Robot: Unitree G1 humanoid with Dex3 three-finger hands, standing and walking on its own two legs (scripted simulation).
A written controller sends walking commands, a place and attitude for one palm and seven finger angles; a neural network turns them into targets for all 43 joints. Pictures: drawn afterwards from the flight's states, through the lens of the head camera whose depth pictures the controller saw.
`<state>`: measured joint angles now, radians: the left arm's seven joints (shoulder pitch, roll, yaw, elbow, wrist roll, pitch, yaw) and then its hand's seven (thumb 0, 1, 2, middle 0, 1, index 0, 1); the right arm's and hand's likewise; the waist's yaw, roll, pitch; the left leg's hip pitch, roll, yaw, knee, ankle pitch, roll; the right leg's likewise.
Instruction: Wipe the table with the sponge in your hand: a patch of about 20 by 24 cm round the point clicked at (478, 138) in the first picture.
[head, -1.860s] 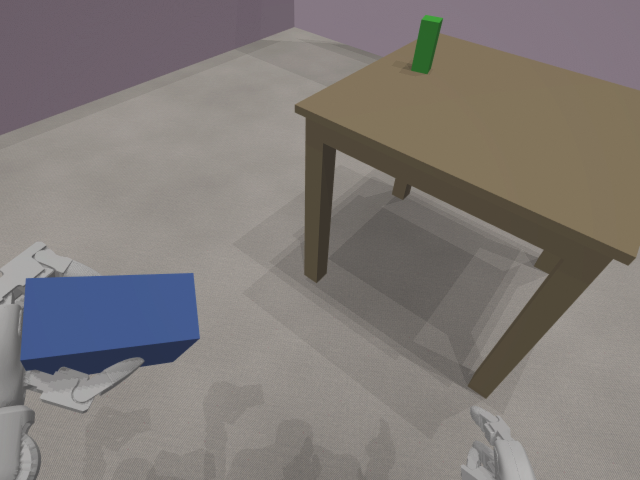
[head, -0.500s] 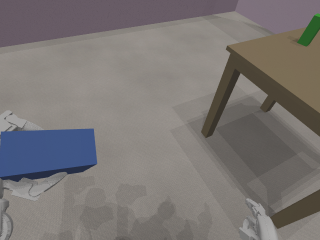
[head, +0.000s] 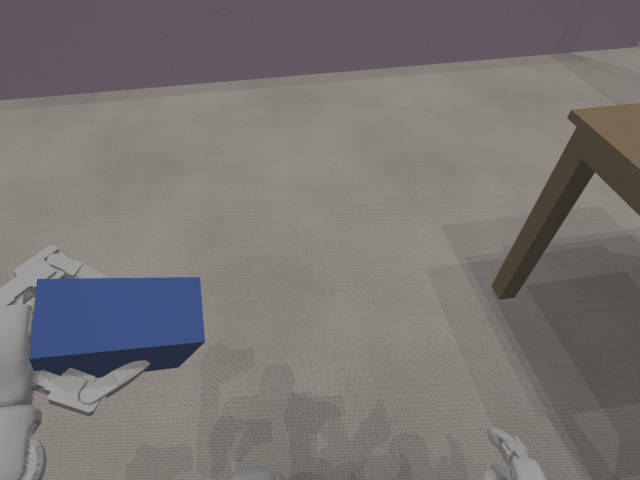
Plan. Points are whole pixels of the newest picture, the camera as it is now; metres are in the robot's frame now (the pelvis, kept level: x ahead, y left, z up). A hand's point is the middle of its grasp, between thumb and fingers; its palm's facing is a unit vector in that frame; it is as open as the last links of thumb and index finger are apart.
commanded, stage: walk around to get in front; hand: left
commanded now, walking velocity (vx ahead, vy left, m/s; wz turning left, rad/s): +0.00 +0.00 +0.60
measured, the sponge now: (144, 329) +0.23 +0.19 +0.14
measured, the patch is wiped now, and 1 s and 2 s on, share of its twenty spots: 0.00 0.00 0.00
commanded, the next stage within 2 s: none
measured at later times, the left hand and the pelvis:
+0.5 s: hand out of the picture +0.07 +0.28 +0.17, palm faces +0.63 -0.64 -0.44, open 10.1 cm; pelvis -0.06 -0.02 -0.01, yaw +16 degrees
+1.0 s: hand out of the picture +0.06 +0.34 +0.17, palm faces +0.78 -0.51 -0.37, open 10.1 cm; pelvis -0.02 +0.02 -0.02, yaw +29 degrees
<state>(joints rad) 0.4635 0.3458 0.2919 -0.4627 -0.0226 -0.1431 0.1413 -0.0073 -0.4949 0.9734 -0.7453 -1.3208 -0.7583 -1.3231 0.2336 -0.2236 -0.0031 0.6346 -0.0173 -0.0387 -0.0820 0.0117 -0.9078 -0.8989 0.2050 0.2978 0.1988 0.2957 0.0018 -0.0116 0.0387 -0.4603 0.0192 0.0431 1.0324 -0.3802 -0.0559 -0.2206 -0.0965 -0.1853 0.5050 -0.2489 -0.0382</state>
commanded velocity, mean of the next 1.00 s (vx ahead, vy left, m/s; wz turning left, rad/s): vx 0.30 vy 0.00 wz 0.46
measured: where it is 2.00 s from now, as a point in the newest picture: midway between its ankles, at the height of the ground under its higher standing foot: (285, 479)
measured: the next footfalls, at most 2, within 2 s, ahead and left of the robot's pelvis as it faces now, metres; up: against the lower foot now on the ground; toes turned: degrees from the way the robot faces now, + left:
left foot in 0.14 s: -0.01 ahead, +0.15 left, +0.00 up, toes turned +9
right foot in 0.50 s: +0.00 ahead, -0.11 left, +0.00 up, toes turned +10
